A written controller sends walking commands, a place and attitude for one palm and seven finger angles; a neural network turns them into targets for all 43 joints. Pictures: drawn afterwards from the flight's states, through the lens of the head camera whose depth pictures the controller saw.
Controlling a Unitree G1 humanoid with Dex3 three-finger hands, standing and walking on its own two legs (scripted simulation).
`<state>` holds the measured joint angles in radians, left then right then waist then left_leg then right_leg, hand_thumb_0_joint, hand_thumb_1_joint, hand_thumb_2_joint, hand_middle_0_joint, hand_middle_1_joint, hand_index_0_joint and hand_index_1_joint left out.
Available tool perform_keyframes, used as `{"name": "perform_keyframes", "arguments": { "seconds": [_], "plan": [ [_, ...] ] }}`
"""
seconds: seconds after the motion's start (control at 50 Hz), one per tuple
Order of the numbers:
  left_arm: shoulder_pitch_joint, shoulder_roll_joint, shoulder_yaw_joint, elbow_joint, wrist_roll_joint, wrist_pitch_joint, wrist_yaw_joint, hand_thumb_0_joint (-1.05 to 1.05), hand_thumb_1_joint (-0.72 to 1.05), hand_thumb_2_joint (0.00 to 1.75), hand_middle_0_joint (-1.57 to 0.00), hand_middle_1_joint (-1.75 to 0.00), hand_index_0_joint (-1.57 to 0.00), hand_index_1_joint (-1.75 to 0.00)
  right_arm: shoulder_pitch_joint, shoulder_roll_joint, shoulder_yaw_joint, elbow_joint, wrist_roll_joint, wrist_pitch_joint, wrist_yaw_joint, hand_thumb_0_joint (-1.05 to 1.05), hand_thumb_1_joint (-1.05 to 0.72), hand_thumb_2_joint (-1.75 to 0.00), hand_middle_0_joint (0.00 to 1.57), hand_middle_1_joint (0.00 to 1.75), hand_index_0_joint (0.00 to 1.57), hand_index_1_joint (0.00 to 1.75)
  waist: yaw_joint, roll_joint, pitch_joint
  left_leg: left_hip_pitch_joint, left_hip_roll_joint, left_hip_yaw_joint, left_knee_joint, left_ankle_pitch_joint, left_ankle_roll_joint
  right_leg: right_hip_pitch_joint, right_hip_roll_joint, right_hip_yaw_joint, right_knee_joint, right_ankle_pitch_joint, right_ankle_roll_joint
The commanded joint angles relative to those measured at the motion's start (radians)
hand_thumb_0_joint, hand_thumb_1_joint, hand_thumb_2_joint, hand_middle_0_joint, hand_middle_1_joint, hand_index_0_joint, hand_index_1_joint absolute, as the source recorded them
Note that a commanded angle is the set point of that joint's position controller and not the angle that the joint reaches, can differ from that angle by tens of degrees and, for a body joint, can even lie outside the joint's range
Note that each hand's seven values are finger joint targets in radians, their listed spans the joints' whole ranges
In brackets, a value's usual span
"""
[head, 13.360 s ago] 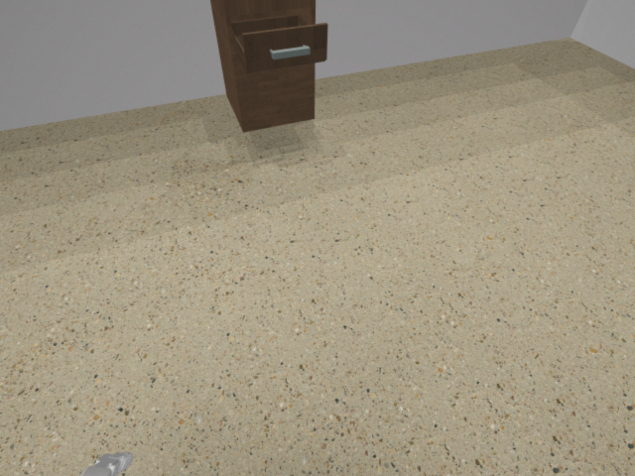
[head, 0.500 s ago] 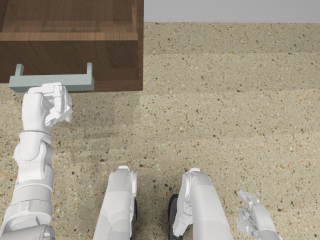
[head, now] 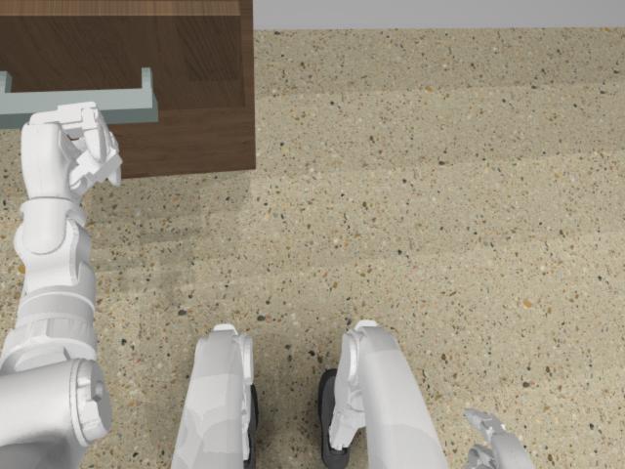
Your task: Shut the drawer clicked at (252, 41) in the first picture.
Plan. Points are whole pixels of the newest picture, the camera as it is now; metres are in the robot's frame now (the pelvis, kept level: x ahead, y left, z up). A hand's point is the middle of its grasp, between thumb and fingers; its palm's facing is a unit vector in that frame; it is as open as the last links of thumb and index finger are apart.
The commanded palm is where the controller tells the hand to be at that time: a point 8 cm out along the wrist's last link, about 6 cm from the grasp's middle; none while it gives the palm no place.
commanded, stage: push the drawer shut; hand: left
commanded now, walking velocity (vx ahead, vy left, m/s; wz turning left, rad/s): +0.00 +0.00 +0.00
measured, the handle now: (77, 92) +0.54 +0.29 +0.00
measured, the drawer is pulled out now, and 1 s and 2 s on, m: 0.13 0.01 0.00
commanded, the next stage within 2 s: pull the fist back off the drawer in 1.46 s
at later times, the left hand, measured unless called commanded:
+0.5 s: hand (113, 107) +0.53 +0.25 +0.00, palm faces +0.14 -0.99 -0.05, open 2.8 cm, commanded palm +0.53 +0.26 +0.01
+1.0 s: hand (110, 67) +0.58 +0.26 +0.00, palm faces +0.16 -0.99 -0.04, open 2.9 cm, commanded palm +0.59 +0.24 +0.01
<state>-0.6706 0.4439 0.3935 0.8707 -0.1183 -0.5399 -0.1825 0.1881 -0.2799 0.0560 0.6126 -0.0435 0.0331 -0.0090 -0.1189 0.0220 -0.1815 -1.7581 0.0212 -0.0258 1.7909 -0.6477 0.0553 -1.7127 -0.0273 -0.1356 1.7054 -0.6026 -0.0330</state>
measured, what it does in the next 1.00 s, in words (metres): stands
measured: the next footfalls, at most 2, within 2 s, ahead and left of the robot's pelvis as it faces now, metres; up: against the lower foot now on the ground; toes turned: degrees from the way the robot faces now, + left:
none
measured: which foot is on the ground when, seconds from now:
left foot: down 0.00-1.00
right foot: down 0.00-1.00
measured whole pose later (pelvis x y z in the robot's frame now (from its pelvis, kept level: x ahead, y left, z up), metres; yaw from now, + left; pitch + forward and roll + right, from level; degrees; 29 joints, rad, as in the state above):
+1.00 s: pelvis -0.01 +0.01 -0.02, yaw -4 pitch +39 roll -10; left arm -1.14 0.77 0.51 1.15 0.03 -0.40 -0.21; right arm 0.24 -0.27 0.13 0.57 -0.07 0.15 0.01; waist -0.26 0.03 -0.12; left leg -1.91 0.04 -0.07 1.86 -0.65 0.07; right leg -1.84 -0.01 -0.17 1.73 -0.58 -0.03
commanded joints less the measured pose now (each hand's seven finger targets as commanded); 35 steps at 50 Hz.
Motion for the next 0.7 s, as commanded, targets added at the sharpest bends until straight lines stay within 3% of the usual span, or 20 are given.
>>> {"name": "perform_keyframes", "arguments": {
  "seconds": [0.0, 0.12, 0.16, 0.2, 0.26, 0.32, 0.38, 0.48, 0.52, 0.54, 0.58, 0.68],
  "plan": [
    [-0.419, 0.264, 0.060, -0.143, -0.002, -0.059, 0.004, 0.00, 0.90, 0.90, -1.40, -1.60, -1.40, -1.60, 0.142, -0.205, -0.068, -0.061, 0.000, 0.006, -0.011, 0.00, -0.90, -0.90, 0.20, 0.30, 0.20, 0.30, -0.035, 0.157, -0.568, 0.461, -0.007, -0.097, -0.243, 0.199, -0.033, 0.255, 0.044, 0.072, -0.185, 0.115, -0.002],
    [-0.493, 0.284, 0.065, -0.084, 0.005, -0.039, -0.015, 0.00, 0.90, 0.90, -1.40, -1.60, -1.40, -1.60, 0.167, -0.206, -0.062, -0.057, -0.004, 0.034, -0.008, 0.00, -0.90, -0.90, 0.20, 0.30, 0.20, 0.30, -0.061, 0.168, -0.580, 0.466, -0.002, -0.101, -0.223, 0.241, -0.027, 0.244, 0.048, 0.069, -0.179, 0.144, 0.000],
    [-0.499, 0.316, 0.088, -0.083, 0.011, -0.034, -0.017, 0.00, 0.90, 0.90, -1.40, -1.60, -1.40, -1.60, 0.172, -0.208, -0.062, -0.062, -0.005, 0.045, -0.007, 0.00, -0.90, -0.90, 0.20, 0.30, 0.20, 0.30, -0.051, 0.181, -0.598, 0.455, -0.003, -0.093, -0.215, 0.248, -0.026, 0.261, 0.048, 0.074, -0.180, 0.147, 0.000],
    [-0.511, 0.316, 0.086, -0.054, 0.013, -0.022, -0.022, 0.00, 0.90, 0.90, -1.40, -1.60, -1.40, -1.60, 0.180, -0.207, -0.060, -0.059, -0.005, 0.054, -0.005, 0.00, -0.90, -0.90, 0.20, 0.30, 0.20, 0.30, -0.064, 0.159, -0.601, 0.438, -0.001, -0.091, -0.201, 0.259, -0.021, 0.268, 0.051, 0.076, -0.182, 0.158, 0.003],
    [-0.531, 0.343, 0.103, -0.086, 0.013, -0.023, -0.026, 0.00, 0.90, 0.90, -1.40, -1.60, -1.40, -1.60, 0.189, -0.205, -0.059, -0.064, -0.008, 0.066, -0.001, 0.00, -0.90, -0.90, 0.20, 0.30, 0.20, 0.30, -0.055, 0.204, -0.646, 0.470, 0.001, -0.088, -0.195, 0.312, -0.023, 0.284, 0.051, 0.078, -0.178, 0.190, 0.003],
    [-0.523, 0.380, 0.132, -0.057, 0.016, -0.015, -0.029, 0.00, 0.90, 0.90, -1.40, -1.60, -1.40, -1.60, 0.196, -0.204, -0.053, -0.067, -0.008, 0.076, 0.000, 0.00, -0.90, -0.90, 0.20, 0.30, 0.20, 0.30, -0.058, 0.169, -0.628, 0.441, 0.003, -0.089, -0.186, 0.321, -0.018, 0.301, 0.056, 0.077, -0.176, 0.200, 0.004],
    [-0.576, 0.391, 0.123, -0.076, 0.023, -0.011, -0.032, 0.00, 0.90, 0.90, -1.40, -1.60, -1.40, -1.60, 0.200, -0.205, -0.051, -0.064, -0.009, 0.086, 0.003, 0.00, -0.90, -0.90, 0.20, 0.30, 0.20, 0.30, -0.068, 0.211, -0.632, 0.452, 0.007, -0.090, -0.184, 0.325, -0.020, 0.285, 0.057, 0.077, -0.176, 0.202, 0.004],
    [-0.622, 0.440, 0.148, -0.038, 0.034, 0.002, -0.031, 0.00, 0.90, 0.90, -1.40, -1.60, -1.40, -1.60, 0.211, -0.207, -0.044, -0.061, -0.011, 0.095, 0.001, 0.00, -0.90, -0.90, 0.20, 0.30, 0.20, 0.30, -0.085, 0.196, -0.602, 0.417, 0.009, -0.092, -0.175, 0.299, -0.015, 0.275, 0.061, 0.075, -0.177, 0.185, 0.006],
    [-0.669, 0.439, 0.135, -0.048, 0.041, 0.002, -0.031, 0.00, 0.90, 0.90, -1.40, -1.60, -1.40, -1.60, 0.218, -0.206, -0.043, -0.060, -0.013, 0.097, 0.003, 0.00, -0.90, -0.90, 0.20, 0.30, 0.20, 0.30, -0.094, 0.238, -0.619, 0.443, 0.009, -0.096, -0.172, 0.314, -0.017, 0.253, 0.060, 0.073, -0.169, 0.190, 0.004],
    [-0.668, 0.465, 0.155, -0.045, 0.047, 0.002, -0.029, 0.00, 0.90, 0.90, -1.40, -1.60, -1.40, -1.60, 0.222, -0.213, -0.043, -0.058, -0.015, 0.100, 0.003, 0.00, -0.90, -0.90, 0.20, 0.30, 0.20, 0.30, -0.088, 0.252, -0.630, 0.464, 0.011, -0.104, -0.175, 0.316, -0.022, 0.238, 0.060, 0.066, -0.164, 0.186, 0.002],
    [-0.690, 0.469, 0.149, -0.027, 0.049, 0.009, -0.028, 0.00, 0.90, 0.90, -1.40, -1.60, -1.40, -1.60, 0.225, -0.215, -0.039, -0.055, -0.015, 0.103, 0.004, 0.00, -0.90, -0.90, 0.20, 0.30, 0.20, 0.30, -0.101, 0.231, -0.628, 0.451, 0.011, -0.108, -0.172, 0.304, -0.019, 0.238, 0.063, 0.067, -0.166, 0.179, 0.003],
    [-0.781, 0.488, 0.124, 0.004, 0.078, 0.028, -0.020, 0.00, 0.90, 0.90, -1.40, -1.60, -1.40, -1.60, 0.238, -0.224, -0.030, -0.049, -0.019, 0.109, 0.004, 0.00, -0.90, -0.90, 0.20, 0.30, 0.20, 0.30, -0.126, 0.282, -0.604, 0.463, 0.012, -0.126, -0.179, 0.268, -0.024, 0.178, 0.061, 0.053, -0.156, 0.156, 0.000]
  ]
}}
